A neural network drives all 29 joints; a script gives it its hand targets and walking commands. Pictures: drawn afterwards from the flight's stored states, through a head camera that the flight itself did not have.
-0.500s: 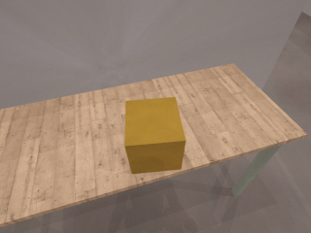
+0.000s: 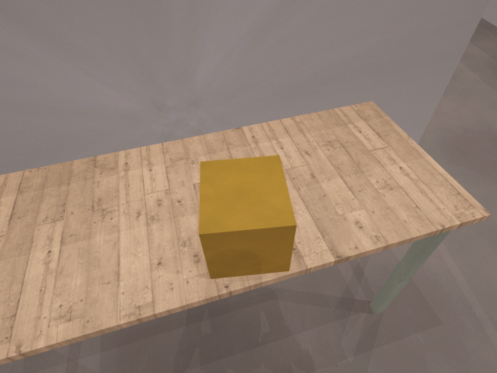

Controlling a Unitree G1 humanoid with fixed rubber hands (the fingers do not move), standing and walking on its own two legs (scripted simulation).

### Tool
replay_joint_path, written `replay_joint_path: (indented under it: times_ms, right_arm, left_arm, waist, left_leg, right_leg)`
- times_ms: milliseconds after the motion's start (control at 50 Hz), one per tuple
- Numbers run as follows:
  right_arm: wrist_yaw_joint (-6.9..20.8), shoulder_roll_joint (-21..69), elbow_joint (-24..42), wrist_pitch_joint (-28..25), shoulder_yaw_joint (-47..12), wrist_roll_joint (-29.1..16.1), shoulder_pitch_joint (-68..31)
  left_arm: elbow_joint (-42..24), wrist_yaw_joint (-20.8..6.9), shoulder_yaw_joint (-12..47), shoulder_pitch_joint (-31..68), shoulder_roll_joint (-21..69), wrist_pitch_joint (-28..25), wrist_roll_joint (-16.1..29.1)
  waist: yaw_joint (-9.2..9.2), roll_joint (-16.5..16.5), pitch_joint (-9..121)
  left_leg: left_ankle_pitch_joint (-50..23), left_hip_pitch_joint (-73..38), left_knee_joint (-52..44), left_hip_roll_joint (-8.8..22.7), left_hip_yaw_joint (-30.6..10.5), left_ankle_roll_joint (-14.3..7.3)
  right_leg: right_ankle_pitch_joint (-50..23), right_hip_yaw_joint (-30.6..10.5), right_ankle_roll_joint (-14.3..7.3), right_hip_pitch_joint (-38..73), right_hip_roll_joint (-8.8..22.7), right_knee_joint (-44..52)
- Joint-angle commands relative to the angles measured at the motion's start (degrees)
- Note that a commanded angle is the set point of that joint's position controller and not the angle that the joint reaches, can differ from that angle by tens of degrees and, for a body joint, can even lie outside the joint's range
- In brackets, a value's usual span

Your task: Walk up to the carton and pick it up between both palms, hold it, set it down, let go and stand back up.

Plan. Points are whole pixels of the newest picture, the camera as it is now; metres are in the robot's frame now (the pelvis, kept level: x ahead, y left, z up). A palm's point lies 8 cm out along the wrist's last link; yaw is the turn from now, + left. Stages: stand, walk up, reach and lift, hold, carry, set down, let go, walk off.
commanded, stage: stand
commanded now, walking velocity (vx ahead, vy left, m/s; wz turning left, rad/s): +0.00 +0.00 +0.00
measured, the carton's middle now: (245, 216) +0.42 +0.03 -0.02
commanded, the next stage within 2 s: none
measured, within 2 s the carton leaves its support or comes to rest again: neither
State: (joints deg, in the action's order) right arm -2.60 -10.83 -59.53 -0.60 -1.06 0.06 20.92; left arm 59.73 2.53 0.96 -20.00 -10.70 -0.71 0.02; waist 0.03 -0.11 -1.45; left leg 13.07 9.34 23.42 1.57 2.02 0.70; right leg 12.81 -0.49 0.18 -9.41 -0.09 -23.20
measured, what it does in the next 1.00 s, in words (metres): stands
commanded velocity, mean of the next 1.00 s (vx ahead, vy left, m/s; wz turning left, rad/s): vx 0.00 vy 0.00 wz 0.00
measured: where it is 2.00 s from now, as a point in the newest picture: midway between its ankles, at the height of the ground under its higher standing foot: outside the picture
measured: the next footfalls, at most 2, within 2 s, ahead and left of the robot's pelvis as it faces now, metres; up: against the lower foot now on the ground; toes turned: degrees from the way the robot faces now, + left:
none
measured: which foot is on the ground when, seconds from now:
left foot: down 0.00-1.00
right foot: down 0.00-1.00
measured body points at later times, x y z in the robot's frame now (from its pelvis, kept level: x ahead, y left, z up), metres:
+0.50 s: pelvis +0.00 +0.00 +0.00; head +0.01 +0.00 +0.45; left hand -0.02 +0.24 -0.15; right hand -0.02 -0.23 -0.15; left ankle -0.01 +0.12 -0.74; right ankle +0.00 -0.12 -0.74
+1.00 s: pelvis +0.01 +0.01 +0.00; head +0.02 +0.01 +0.45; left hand -0.01 +0.24 -0.15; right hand -0.01 -0.23 -0.15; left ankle -0.01 +0.13 -0.74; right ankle +0.00 -0.12 -0.74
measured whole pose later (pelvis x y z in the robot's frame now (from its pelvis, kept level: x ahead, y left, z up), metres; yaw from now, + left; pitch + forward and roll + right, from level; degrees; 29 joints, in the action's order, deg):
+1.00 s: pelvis +0.01 +0.01 +0.00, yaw +0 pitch -2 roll +0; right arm -2.7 -9.4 -60.4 -0.9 0.9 0.1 21.0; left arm 61.4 2.9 0.4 -20.1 -10.0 -0.6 -0.3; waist 0.0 0.1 -2.4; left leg 13.0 6.8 21.6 1.0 2.4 0.3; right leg 13.0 -0.5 0.8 -7.1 0.7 -21.8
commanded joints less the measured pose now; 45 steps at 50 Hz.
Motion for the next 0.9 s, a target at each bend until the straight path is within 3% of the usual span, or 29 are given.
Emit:
replay_joint_path:
  times_ms: [0, 200, 380, 500, 540, 620, 720, 760, 880]
  right_arm:
    - [-0.32, -5.68, 0.99, -0.46, 1.16, 0.0, 4.54]
    - [-0.17, -5.52, 0.84, -0.51, 1.89, 0.07, 4.33]
    - [-0.21, -4.68, 0.45, -0.54, 2.44, 0.14, 4.13]
    - [-0.16, -4.51, 0.25, -0.58, 2.62, 0.1, 3.85]
    - [-0.22, -4.12, -0.03, -0.58, 2.71, 0.11, 4.67]
    - [-0.24, -4.46, 0.32, -0.84, 2.77, 0.01, 3.83]
    - [-0.3, -4.32, 0.15, -0.68, 3.02, 0.04, 4.23]
    - [-0.31, -4.23, -0.1, -0.77, 3.04, -0.06, 4.82]
    - [-0.33, -3.87, 0.16, -0.87, 3.03, -0.01, 4.7]
  left_arm:
    - [-1.17, 0.32, -1.09, -4.15, -5.74, -0.52, 0.0]
    - [-0.44, 0.26, -1.05, -4.38, -5.63, -0.22, -0.37]
    - [0.15, 0.4, -1.18, -4.43, -5.0, -0.13, -0.3]
    - [0.24, 0.4, -1.31, -4.17, -5.37, -0.43, -0.32]
    - [0.34, 0.43, -1.4, -3.72, -5.6, -0.41, -0.41]
    - [0.65, 0.51, -1.33, -4.69, -5.04, -0.32, -0.18]
    - [0.83, 0.52, -1.37, -4.66, -4.76, -0.17, -0.3]
    - [0.71, 0.64, -1.47, -4.43, -5.26, -0.32, -0.33]
    - [0.92, 0.62, -1.44, -4.38, -4.51, -0.2, -0.27]
  waist:
    - [0.0, -0.01, -3.42]
    - [0.01, -0.58, -3.57]
    - [0.02, 1.06, -4.28]
    - [0.07, -1.01, -4.03]
    - [0.36, 0.63, -4.48]
    - [-0.2, -0.42, -3.59]
    - [-0.32, 0.69, -4.79]
    - [0.16, -0.87, -4.2]
    - [0.11, 0.22, -4.31]
  left_leg:
    - [-4.44, 1.12, -3.94, 4.79, -4.42, -1.03]
    - [-3.43, 1.45, -4.73, 4.78, -3.94, -0.85]
    - [-3.83, 0.58, -4.96, 5.06, -4.0, -0.96]
    - [-5.02, 0.01, -5.04, 4.96, -3.63, -0.76]
    - [-4.61, 0.11, -5.47, 4.89, -3.75, -0.71]
    - [-5.83, -0.6, -5.5, 5.03, -3.95, -0.85]
    - [-4.57, -0.47, -5.64, 4.97, -3.81, -0.84]
    - [-5.48, -0.14, -5.8, 4.94, -3.81, -0.73]
    - [-5.81, -0.36, -5.73, 5.02, -3.91, -0.83]
  right_leg:
    - [-5.28, -4.32, -0.52, -2.74, 5.49, 3.95]
    - [-4.95, -4.37, -0.09, -1.59, 5.83, 4.18]
    - [-5.06, -3.81, 0.22, -1.84, 5.78, 4.41]
    - [-5.87, -4.2, 0.16, -1.05, 6.17, 4.69]
    - [-5.59, -4.02, 0.24, -1.0, 6.04, 4.55]
    - [-6.29, -3.86, 0.42, -0.2, 6.2, 4.51]
    - [-5.24, -3.88, 0.65, -1.5, 6.04, 4.87]
    - [-6.45, -3.81, 0.56, 0.01, 6.29, 4.61]
    - [-6.0, -3.44, 0.53, -0.01, 6.28, 4.65]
